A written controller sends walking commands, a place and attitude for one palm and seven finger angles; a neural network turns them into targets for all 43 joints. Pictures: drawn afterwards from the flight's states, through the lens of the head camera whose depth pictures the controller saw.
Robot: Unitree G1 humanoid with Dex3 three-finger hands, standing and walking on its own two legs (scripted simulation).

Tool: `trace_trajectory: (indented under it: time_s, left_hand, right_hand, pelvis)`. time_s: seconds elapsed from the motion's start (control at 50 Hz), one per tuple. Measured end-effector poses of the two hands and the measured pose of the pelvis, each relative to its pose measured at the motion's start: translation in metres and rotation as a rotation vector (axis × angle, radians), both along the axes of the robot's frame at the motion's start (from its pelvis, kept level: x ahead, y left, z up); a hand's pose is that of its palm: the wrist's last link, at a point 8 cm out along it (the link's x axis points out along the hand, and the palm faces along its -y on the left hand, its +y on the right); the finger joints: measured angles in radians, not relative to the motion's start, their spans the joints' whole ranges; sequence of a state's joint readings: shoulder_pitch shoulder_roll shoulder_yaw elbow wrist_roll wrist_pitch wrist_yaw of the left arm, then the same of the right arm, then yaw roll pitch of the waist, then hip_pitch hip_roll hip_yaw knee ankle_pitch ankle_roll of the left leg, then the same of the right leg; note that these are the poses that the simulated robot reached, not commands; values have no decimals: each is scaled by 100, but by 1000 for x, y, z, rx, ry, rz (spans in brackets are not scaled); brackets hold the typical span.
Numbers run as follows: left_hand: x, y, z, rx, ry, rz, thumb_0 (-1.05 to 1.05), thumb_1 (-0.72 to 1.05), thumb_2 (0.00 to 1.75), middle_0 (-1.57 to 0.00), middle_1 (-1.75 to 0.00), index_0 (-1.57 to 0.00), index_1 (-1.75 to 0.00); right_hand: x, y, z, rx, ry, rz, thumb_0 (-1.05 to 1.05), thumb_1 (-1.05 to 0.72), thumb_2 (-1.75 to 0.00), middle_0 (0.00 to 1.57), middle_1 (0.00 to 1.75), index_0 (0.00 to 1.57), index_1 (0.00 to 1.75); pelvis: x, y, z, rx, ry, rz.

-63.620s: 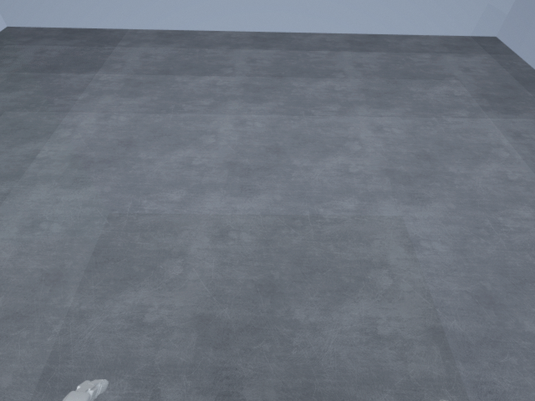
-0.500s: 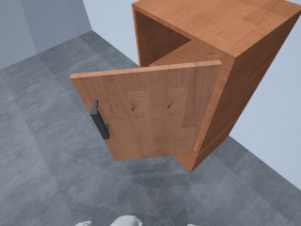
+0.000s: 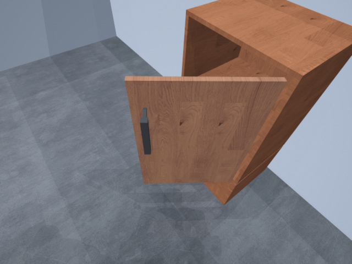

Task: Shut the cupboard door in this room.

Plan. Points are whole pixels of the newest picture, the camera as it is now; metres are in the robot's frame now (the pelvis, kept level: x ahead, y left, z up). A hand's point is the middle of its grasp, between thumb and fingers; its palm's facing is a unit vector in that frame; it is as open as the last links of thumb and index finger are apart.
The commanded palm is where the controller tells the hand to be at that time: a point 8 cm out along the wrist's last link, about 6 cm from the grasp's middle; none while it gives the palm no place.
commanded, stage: come to a stop and stand still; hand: left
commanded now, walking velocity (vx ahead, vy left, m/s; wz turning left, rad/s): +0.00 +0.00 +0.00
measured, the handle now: (146, 132) +0.47 +0.14 -0.03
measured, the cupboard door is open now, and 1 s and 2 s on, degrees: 55 55 55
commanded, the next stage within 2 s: look again from close up in 0.34 s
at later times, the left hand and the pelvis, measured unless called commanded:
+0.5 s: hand out of the picture -0.02 +0.16 -0.18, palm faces -0.01 -0.99 -0.17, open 7.3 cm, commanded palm none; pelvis -0.02 +0.00 +0.00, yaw -1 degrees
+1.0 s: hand out of the picture +0.00 +0.19 -0.18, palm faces +0.00 -0.98 -0.18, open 7.4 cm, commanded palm none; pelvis -0.01 +0.02 +0.00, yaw -1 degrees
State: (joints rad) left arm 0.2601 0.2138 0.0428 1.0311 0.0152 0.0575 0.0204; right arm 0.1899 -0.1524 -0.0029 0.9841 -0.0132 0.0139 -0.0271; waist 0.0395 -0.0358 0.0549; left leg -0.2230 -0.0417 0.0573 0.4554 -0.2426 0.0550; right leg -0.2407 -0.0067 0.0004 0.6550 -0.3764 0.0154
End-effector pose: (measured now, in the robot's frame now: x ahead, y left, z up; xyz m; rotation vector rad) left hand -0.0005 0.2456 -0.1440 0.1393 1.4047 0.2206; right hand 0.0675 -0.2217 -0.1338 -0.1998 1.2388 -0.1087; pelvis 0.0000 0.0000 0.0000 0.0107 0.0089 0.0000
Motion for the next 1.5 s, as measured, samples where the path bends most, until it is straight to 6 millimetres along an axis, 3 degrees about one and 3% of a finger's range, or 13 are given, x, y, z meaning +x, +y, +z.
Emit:
trace_trajectory:
  time_s: [0.1, 0.3, 0.46, 0.56, 0.72, 0.94, 1.14, 1.3, 1.5]
  left_hand:
    - [-10, -14, 6, -6, 23, -38, 0, 91, 90, -20, -30, -20, -29]
    - [-11, -31, 0, -48, -9, -59, 1, 93, 90, -20, -30, -20, -30]
    - [-23, -36, -2, -65, 18, -71, 1, 93, 90, -20, -30, -20, -30]
    - [-29, -29, -1, -47, 5, -87, 1, 92, 90, -20, -30, -20, -30]
    - [-21, -10, 1, -8, -33, -77, 0, 91, 90, -20, -30, -20, -30]
    - [-9, -7, -3, -32, -43, -84, 0, 91, 90, -20, -30, -20, -29]
    - [-8, -11, -9, -63, -17, -78, 0, 91, 90, -20, -30, -20, -30]
    - [-14, -18, -12, -59, 26, -60, 0, 91, 90, -20, -30, -20, -29]
    - [-23, -48, -9, -40, 48, 9, 0, 91, 90, -20, -30, -20, -29]
  right_hand:
    - [-30, -1, -12, 31, 42, -79, 0, -93, -90, 20, 30, 20, 30]
    - [-99, -5, -4, 13, 174, -118, 0, -92, -90, 20, 30, 20, 30]
    - [-130, -1, -2, 10, 242, -136, 0, -91, -90, 20, 30, 20, 30]
    - [-123, 8, -11, 37, 203, -108, 0, -91, -90, 20, 30, 20, 30]
    - [-92, 21, -20, 54, 113, -78, 1, -93, -90, 20, 30, 20, 30]
    - [-64, 12, -8, 10, 62, -62, 1, -92, -90, 20, 30, 20, 30]
    - [-54, 11, -2, -14, 67, -62, 0, -91, -90, 20, 30, 20, 30]
    - [-57, 5, -6, -12, 113, -73, 0, -91, -90, 20, 30, 20, 30]
    - [-54, -30, -14, -14, 183, -57, 0, -91, -90, 20, 30, 20, 30]
  pelvis:
    - [-7, 3, 1, -1, -2, -13]
    - [-14, -3, 6, -2, -34, -14]
    - [-19, -2, 6, -11, -27, -15]
    - [-24, 6, 0, -26, -17, -4]
    - [-18, 15, -4, -16, -26, -7]
    - [-12, 18, -2, -8, -17, -18]
    - [-5, 18, -1, -10, -18, -11]
    - [1, 7, -3, 7, 0, 8]
    - [14, -26, -7, -17, 20, 55]
